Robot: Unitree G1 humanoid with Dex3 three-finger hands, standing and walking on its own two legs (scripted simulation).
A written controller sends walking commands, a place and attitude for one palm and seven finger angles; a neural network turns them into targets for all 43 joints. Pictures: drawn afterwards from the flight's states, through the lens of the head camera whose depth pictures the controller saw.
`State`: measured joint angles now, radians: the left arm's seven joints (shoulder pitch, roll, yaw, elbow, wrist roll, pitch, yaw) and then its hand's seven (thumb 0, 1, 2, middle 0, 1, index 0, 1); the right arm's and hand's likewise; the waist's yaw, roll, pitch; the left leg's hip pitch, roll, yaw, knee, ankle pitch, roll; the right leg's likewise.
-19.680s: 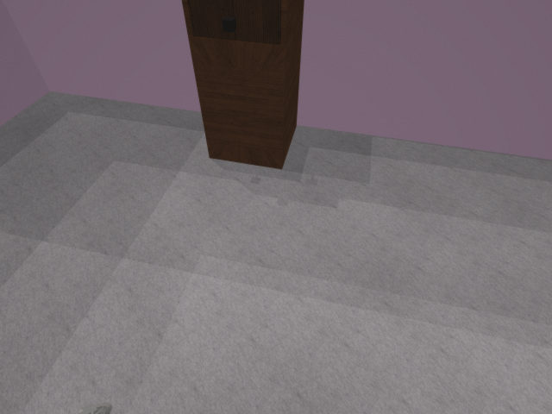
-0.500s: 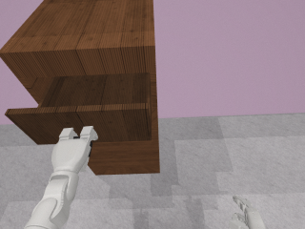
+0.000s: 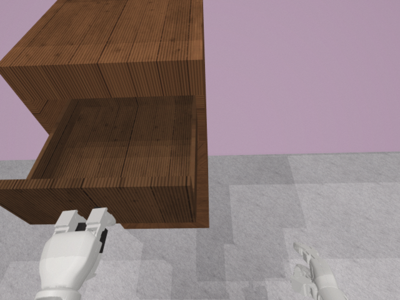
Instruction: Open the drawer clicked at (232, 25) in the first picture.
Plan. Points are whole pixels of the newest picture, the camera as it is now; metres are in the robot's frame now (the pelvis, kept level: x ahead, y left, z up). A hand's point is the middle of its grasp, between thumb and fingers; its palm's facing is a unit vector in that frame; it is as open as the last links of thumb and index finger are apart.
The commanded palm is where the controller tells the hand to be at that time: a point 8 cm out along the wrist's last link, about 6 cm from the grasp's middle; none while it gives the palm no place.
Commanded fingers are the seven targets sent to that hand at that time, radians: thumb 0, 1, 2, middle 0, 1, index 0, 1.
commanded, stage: pull the drawer open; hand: left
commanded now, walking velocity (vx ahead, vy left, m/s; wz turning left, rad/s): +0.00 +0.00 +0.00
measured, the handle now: (93, 227) +0.24 +0.24 +0.02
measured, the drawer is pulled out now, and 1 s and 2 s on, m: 0.24 0.30 0.30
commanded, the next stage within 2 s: open the thumb to release the handle in 0.52 s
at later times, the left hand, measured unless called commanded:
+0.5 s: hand (78, 298) +0.13 +0.22 +0.01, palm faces -0.02 -0.09 -1.00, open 8.1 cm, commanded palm +0.08 +0.24 +0.06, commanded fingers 0.00 0.90 0.90 -0.40 -1.35 -0.40 -1.35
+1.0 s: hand (75, 293) +0.13 +0.23 +0.01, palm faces +0.03 -0.09 -1.00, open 10.1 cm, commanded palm +0.11 +0.23 +0.06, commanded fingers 0.00 -0.50 0.30 -0.30 -1.20 -0.30 -1.20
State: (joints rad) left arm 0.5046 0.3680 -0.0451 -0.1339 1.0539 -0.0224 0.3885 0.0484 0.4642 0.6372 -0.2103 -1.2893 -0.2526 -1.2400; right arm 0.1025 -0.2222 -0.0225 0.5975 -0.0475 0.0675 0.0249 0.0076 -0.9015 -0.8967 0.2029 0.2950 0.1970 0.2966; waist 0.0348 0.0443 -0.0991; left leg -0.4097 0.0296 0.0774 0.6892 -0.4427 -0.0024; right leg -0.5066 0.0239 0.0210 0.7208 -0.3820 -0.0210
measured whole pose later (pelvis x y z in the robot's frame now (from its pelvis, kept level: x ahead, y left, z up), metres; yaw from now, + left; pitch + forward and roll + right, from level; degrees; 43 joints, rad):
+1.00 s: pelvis -0.04 -0.01 -0.01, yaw +2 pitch +6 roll +1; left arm 0.46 0.34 -0.08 -0.10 1.04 0.03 0.39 0.00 0.06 0.55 -0.35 -1.26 -0.36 -1.26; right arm 0.11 -0.23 -0.01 0.61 -0.05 0.06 -0.03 0.01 -0.90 -0.90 0.20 0.29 0.20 0.30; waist 0.08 0.06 -0.08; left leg -0.44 0.01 0.03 0.75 -0.42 -0.01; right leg -0.52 0.01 -0.01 0.78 -0.37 -0.03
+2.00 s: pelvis -0.03 +0.00 +0.01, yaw +2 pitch +2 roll +0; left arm 0.47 0.38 -0.10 -0.32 1.00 0.09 0.26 -0.01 -0.49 0.30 -0.32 -1.20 -0.36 -1.21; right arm 0.09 -0.23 0.01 0.60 -0.03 0.08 -0.01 0.01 -0.90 -0.90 0.20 0.29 0.20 0.30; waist 0.11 0.09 -0.06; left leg -0.29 0.00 0.02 0.63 -0.37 0.00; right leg -0.36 0.00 -0.01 0.65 -0.32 -0.02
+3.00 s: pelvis -0.05 +0.00 +0.03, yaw +3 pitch -4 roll +0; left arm 0.28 0.51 -0.03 -0.48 0.85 0.12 -0.04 -0.01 -0.49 0.30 -0.32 -1.20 -0.32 -1.20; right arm 0.06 -0.27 0.04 0.60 0.02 0.10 0.00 0.01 -0.90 -0.90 0.20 0.29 0.20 0.30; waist 0.11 0.14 0.01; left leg -0.10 0.00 0.01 0.40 -0.24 0.00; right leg -0.17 0.00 -0.03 0.42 -0.19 -0.02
